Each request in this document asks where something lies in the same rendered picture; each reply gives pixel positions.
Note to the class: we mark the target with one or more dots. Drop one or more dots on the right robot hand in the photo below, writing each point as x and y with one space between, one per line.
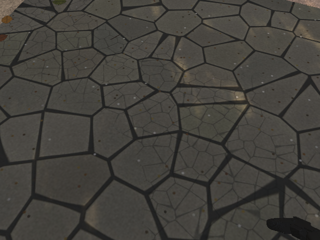
295 226

